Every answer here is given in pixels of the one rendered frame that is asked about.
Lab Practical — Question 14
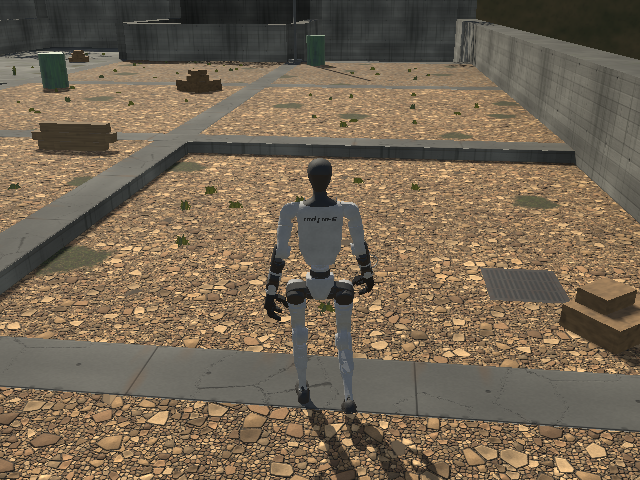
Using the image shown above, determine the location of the right robot forearm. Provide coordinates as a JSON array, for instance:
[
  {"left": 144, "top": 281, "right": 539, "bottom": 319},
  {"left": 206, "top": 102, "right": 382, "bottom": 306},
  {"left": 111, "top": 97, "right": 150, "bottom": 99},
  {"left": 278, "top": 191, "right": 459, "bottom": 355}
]
[{"left": 356, "top": 240, "right": 373, "bottom": 279}]

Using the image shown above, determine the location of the right robot upper arm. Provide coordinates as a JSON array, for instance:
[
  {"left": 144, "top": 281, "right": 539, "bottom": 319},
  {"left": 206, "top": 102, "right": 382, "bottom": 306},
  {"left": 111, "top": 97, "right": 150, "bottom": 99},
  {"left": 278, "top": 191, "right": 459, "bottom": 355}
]
[{"left": 341, "top": 201, "right": 366, "bottom": 256}]

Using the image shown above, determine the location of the left robot upper arm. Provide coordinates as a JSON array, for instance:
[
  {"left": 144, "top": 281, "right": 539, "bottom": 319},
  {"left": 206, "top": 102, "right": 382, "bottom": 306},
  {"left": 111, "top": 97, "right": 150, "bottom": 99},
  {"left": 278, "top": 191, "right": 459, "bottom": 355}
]
[{"left": 275, "top": 202, "right": 299, "bottom": 259}]

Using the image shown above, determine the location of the robot torso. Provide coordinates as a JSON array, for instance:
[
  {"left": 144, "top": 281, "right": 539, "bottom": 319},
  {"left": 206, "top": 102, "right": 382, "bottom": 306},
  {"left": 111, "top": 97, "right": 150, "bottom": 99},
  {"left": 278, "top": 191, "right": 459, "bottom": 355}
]
[{"left": 296, "top": 197, "right": 344, "bottom": 300}]

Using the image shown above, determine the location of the left robot shin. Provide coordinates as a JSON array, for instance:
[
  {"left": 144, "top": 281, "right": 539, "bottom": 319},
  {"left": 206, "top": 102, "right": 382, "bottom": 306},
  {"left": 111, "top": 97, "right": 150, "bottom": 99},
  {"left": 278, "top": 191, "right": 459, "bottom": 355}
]
[{"left": 292, "top": 328, "right": 308, "bottom": 391}]

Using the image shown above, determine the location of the left robot forearm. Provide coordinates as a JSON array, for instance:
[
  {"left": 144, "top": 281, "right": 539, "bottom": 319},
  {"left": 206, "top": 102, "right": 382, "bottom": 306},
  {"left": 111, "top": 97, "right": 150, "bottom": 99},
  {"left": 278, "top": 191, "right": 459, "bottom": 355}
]
[{"left": 265, "top": 244, "right": 285, "bottom": 295}]

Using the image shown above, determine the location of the robot right hand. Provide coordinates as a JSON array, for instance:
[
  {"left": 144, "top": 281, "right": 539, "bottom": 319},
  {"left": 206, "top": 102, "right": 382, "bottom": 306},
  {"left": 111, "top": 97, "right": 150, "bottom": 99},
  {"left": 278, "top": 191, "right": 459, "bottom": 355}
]
[{"left": 352, "top": 275, "right": 375, "bottom": 295}]

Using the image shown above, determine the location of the robot left hand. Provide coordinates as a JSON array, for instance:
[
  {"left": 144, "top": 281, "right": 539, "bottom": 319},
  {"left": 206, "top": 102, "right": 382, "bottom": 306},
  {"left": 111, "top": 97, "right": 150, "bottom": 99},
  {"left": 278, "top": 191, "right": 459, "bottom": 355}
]
[{"left": 264, "top": 293, "right": 289, "bottom": 321}]

